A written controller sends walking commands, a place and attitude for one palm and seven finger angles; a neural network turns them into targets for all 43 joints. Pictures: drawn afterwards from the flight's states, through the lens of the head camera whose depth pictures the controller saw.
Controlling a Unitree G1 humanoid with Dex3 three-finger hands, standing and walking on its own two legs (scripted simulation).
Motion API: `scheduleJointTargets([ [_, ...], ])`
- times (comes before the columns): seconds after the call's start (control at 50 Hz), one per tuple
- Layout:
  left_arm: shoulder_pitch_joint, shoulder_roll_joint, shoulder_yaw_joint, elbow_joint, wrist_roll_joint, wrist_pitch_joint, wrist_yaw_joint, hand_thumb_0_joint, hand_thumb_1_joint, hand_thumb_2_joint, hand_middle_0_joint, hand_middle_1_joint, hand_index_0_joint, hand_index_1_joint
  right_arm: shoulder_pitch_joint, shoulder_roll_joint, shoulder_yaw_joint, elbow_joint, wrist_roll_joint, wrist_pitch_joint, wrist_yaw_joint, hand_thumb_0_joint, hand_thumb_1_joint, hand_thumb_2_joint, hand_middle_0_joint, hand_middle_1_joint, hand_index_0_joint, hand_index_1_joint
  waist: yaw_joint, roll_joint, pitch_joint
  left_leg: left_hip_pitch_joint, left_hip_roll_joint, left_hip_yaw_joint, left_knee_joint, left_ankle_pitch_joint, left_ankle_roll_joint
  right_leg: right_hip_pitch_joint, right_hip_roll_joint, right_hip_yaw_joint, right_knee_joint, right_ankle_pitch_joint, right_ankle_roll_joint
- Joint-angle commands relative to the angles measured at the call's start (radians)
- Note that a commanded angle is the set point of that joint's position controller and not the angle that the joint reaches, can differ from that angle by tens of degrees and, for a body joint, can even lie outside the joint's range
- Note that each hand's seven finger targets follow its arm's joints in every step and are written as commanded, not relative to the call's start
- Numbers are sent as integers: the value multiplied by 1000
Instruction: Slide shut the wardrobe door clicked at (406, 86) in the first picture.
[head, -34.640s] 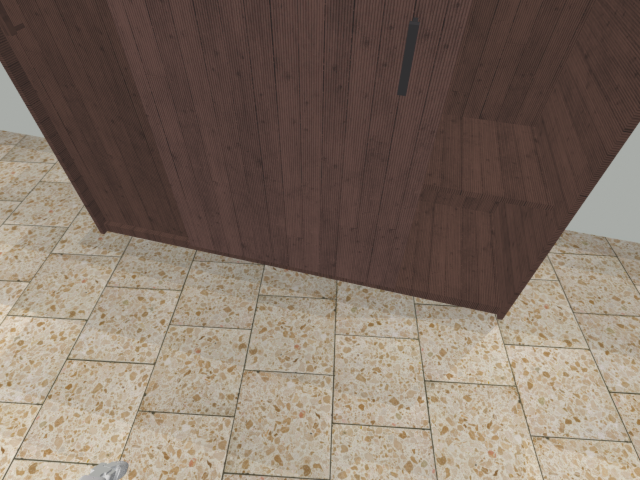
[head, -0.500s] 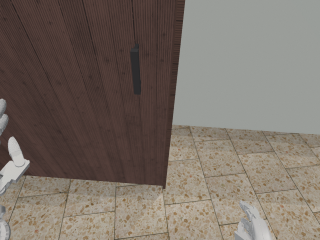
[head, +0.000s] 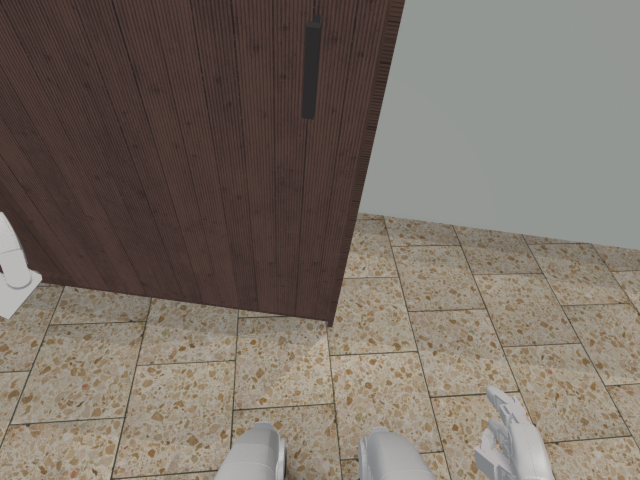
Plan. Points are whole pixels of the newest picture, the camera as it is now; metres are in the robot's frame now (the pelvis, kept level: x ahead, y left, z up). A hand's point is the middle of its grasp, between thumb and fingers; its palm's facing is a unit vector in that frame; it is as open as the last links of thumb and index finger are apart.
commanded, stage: stop stepping back and stand still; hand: left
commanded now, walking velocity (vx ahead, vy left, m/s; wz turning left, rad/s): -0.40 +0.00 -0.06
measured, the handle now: (312, 68) +0.67 +0.06 +0.17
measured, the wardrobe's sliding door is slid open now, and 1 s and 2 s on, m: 0.00 0.00 0.00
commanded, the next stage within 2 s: let the arm hang, fingers relaxed in 0.90 s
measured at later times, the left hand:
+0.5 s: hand out of the picture +0.09 +0.29 +0.20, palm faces +0.46 -0.81 -0.35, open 7.4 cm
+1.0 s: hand out of the picture +0.06 +0.25 +0.20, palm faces +0.38 -0.85 -0.36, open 7.4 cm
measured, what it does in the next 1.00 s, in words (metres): walks backwards: right foot, then left foot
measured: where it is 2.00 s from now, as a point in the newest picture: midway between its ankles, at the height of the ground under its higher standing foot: outside the picture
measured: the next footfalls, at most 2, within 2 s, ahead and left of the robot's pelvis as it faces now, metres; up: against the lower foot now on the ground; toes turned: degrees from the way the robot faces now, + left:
right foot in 0.18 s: -0.12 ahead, -0.11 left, +0.00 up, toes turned +0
left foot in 0.38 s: -0.06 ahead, +0.12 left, +0.00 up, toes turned +3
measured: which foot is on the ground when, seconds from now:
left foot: down 0.00-0.16, up 0.18-0.36, down 0.38-0.68, up 0.70-0.96, down 0.98-1.00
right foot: up 0.00-0.16, down 0.18-0.40, up 0.42-0.68, down 0.70-1.00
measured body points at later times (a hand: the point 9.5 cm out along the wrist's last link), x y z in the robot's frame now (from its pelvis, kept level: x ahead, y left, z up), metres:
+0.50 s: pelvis -0.14 +0.02 +0.03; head -0.14 +0.04 +0.48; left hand +0.06 +0.33 +0.22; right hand +0.03 -0.22 -0.03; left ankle -0.10 +0.12 -0.70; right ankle -0.16 -0.09 -0.67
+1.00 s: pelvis -0.16 +0.01 +0.03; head -0.17 +0.02 +0.48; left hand +0.03 +0.29 +0.22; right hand -0.06 -0.27 -0.05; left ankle -0.11 +0.14 -0.70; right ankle -0.18 -0.08 -0.70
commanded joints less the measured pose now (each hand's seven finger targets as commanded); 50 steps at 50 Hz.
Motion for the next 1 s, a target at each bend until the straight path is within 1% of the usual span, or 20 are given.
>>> scheduleJointTargets([
  [0.0, 50, 186, 158, -182, -40, -62, 8, 0, 900, 900, -200, -300, -200, -300, -96, -143, -88, -140, 34, -81, 25, 0, -900, -900, 200, 300, 200, 300, 42, 188, -286, 32, 201, -162, -483, -433, 24, 238, 63, -44, 291, -52, 7],
  [0.1, 99, 182, 151, -190, -81, -16, 7, 0, 900, 900, -200, -300, -200, -300, -66, -88, -27, -139, 38, -46, 32, 0, -900, -900, 200, 300, 200, 300, 20, 278, -285, 90, 166, -44, -540, -496, -111, 462, 41, -117, -398, -244, -75],
  [0.12, 58, 201, 157, -202, -77, -13, 6, 0, 900, 900, -200, -300, -200, -300, -64, -82, -24, -139, 40, -39, 29, 0, -900, -900, 200, 300, 200, 300, 28, 148, -228, 128, 69, 62, -283, -440, -154, 365, -47, -10, -705, -253, -133],
  [0.16, -83, 286, 139, -279, -49, -26, 9, 0, 900, 900, -200, -300, -200, -300, -91, -113, -24, -123, 47, -45, 34, 0, -900, -900, 200, 300, 200, 300, 31, -250, -39, 57, -86, -36, 503, -290, -146, -62, -470, 658, -1040, -156, -283],
  [0.2, -56, 219, 103, -147, -55, 3, -11, 0, 900, 900, -200, -300, -200, -300, -37, -94, 0, -82, 37, -39, 31, 0, -900, -900, 200, 300, 200, 300, 8, -133, -110, -28, -45, -74, 570, -158, -119, 118, -309, 282, -868, 104, -188],
  [0.28, -101, 149, 30, -56, -31, 22, -6, 0, 900, 900, -200, -300, -200, -300, -57, -104, -4, -102, 50, -53, 7, 0, -900, -900, 200, 300, 200, 300, 14, -118, -116, 164, -29, 27, 31, -222, -61, 355, -270, 175, -661, 672, -135],
  [0.34, -78, 104, -4, -4, -31, 40, 5, 0, 900, 900, -200, -300, -200, -300, -26, -118, -5, -104, 45, -60, 2, 0, -900, -900, 200, 300, 200, 300, -3, -1, -225, 453, -8, 29, -320, -71, -18, 350, -179, 102, -504, 466, -67],
  [0.4, -113, 157, 24, -131, -30, 13, 19, 0, 900, 900, -200, -300, -200, -300, -39, -149, -17, -169, 51, -36, -2, 0, -900, -900, 200, 300, 200, 300, 2, 169, -184, 499, 281, -328, -468, -129, 87, 87, -34, -30, -280, -60, -11],
  [0.44, -48, 246, 92, -207, -29, -13, 14, 0, 900, 900, -200, -300, -200, -300, -39, -125, -13, -145, 16, -39, -2, 0, -900, -900, 200, 300, 200, 300, -11, 135, -219, 473, 289, -399, -516, -140, 77, 90, -60, -15, -128, -55, -23],
  [0.56, 179, 190, 102, -221, -34, 0, 17, 0, 900, 900, -200, -300, -200, -300, -75, -122, -14, -185, 29, -20, 20, 0, -900, -900, 200, 300, 200, 300, 5, 291, -152, 131, 186, -82, -612, -563, 28, 405, -40, -165, -357, 22, -37],
  [0.62, 200, 178, 122, -103, -33, 27, 30, 0, 900, 900, -200, -300, -200, -300, -57, -121, -28, -177, 28, 18, 4, 0, -900, -900, 200, 300, 200, 300, 19, 156, -176, 14, 129, -18, -383, -616, -5, 612, -20, -180, -586, -33, -67],
  [0.64, 215, 177, 122, -58, -27, 39, 28, 0, 900, 900, -200, -300, -200, -300, -44, -112, -31, -169, 28, 29, 4, 0, -900, -900, 200, 300, 200, 300, 17, -5, -166, -42, 63, 52, -130, -559, -23, 607, -129, -15, -714, -94, -121],
  [0.66, 184, 203, 130, -55, -29, 45, 23, 0, 900, 900, -200, -300, -200, -300, -57, -91, -28, -180, 34, 40, 10, 0, -900, -900, 200, 300, 200, 300, 28, -301, -128, -182, -26, 97, 192, -442, -52, 571, -375, 427, -913, -279, -226],
  [0.68, 102, 234, 148, -91, -43, 27, 18, 0, 900, 900, -200, -300, -200, -300, -60, -127, -35, -171, 37, 22, 7, 0, -900, -900, 200, 300, 200, 300, 19, -291, -62, -207, -17, 37, 396, -349, -69, 486, -452, 518, -961, -71, -257],
  [0.7, 45, 268, 190, -115, -47, -6, 13, 0, 900, 900, -200, -300, -200, -300, -38, -135, -34, -135, 23, 8, 14, 0, -900, -900, 200, 300, 200, 300, -7, -180, -96, -189, 11, 14, 452, -281, -82, 504, -421, 396, -894, 243, -256],
  [0.72, 68, 219, 163, -71, -37, -8, 18, 0, 900, 900, -200, -300, -200, -300, -10, -108, -30, -117, 30, 0, 21, 0, -900, -900, 200, 300, 200, 300, -5, -132, -218, -156, 19, 2, 418, -253, -78, 587, -393, 323, -821, 255, -242],
  [0.78, 64, 124, 50, -13, -44, 13, -1, 0, 900, 900, -200, -300, -200, -300, -38, -124, -36, -110, 46, 13, 18, 0, -900, -900, 200, 300, 200, 300, -8, -100, -85, 34, 47, 30, 255, -194, -72, 307, -335, 171, -866, 32, -180],
  [0.9, -1, 167, 48, -137, -29, 3, 21, 0, 900, 900, -200, -300, -200, -300, -39, -119, -32, -117, 32, -20, -6, 0, -900, -900, 200, 300, 200, 300, 9, -99, -107, 350, -16, 128, -137, -188, -41, 244, -289, 95, -798, -70, -145],
  [0.96, 39, 182, 93, -204, -32, -14, 25, 0, 900, 900, -200, -300, -200, -300, -28, -147, -37, -141, 29, -31, -11, 0, -900, -900, 200, 300, 200, 300, 5, 141, -126, 398, 110, -97, -342, -215, 23, 224, -148, -1, -543, 17, -61],
  [0.98, 38, -93, -349, 641, 66, 171, -143, 0, 900, 900, -200, -300, -200, -300, 48, -341, -89, 95, 2, -7, 102, 0, -900, -900, 200, 300, 200, 300, -70, 220, -66, 316, 211, -207, -225, 126, 80, 51, -135, -80, -261, 145, 2],
])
